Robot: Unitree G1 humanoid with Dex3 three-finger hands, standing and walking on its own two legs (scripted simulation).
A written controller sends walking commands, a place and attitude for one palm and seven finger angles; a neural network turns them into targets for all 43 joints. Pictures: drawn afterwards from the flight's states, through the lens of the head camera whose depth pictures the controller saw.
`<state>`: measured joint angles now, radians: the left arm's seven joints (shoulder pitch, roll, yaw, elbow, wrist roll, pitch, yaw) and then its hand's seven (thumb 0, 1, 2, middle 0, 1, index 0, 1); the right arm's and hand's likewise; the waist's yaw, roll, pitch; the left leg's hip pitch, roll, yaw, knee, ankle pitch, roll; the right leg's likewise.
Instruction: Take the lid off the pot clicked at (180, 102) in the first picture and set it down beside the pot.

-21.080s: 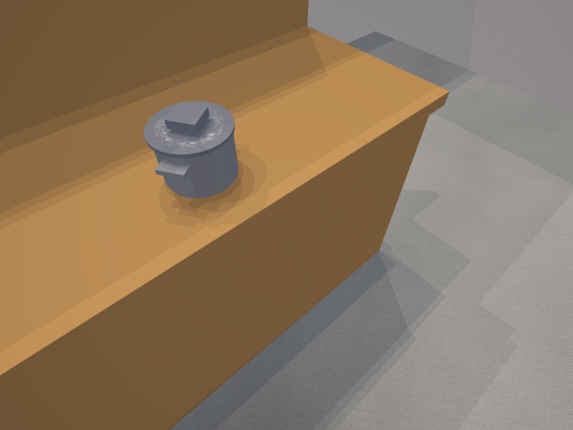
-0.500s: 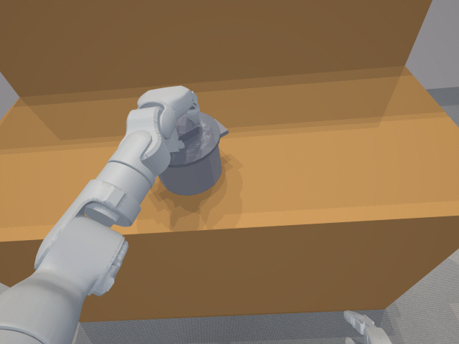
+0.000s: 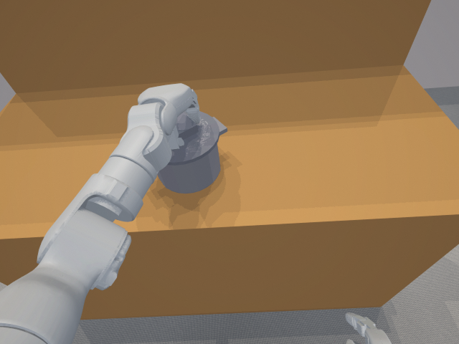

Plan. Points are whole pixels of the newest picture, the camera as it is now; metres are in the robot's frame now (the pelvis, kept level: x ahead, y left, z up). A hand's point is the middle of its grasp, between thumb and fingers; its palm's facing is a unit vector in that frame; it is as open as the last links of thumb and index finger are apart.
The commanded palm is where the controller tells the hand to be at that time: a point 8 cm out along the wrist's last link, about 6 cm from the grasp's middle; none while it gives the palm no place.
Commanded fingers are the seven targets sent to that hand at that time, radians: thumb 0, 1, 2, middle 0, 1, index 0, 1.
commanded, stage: lift the lid straight up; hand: left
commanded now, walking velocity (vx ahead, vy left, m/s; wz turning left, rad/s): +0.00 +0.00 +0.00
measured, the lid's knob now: (178, 127) +0.49 +0.10 +0.12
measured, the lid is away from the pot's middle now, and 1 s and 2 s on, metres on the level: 0.00 0.01 0.01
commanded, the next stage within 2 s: none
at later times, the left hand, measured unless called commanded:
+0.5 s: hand (172, 121) +0.46 +0.10 +0.16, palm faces -0.29 -0.08 -0.95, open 8.1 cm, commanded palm +0.44 +0.10 +0.25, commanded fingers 0.00 0.43 1.23 -0.78 -0.84 -0.83 -0.88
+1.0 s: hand (170, 100) +0.46 +0.09 +0.21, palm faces -0.20 -0.06 -0.98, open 8.1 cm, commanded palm +0.44 +0.10 +0.29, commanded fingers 0.00 0.43 1.23 -0.78 -0.84 -0.83 -0.88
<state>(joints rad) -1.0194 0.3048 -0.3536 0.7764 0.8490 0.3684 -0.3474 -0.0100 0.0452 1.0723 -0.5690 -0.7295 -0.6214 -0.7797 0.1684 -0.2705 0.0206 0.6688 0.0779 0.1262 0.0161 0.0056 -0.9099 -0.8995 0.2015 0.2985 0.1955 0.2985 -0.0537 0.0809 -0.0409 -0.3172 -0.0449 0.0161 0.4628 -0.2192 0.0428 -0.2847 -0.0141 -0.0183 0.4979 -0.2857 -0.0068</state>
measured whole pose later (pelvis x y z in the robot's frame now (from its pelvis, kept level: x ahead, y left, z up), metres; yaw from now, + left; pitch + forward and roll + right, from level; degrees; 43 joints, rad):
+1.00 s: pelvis -0.01 +0.00 +0.00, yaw +0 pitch +3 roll +1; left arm -1.15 0.32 -0.37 0.77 0.84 0.37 -0.40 0.03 0.06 1.07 -0.59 -0.71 -0.72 -0.82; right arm 0.15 -0.27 0.03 0.67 0.07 0.07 0.02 0.01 -0.91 -0.90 0.20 0.30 0.20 0.30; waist -0.04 0.09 -0.04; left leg -0.30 -0.05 0.01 0.44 -0.20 0.05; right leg -0.27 -0.02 -0.02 0.49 -0.27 0.00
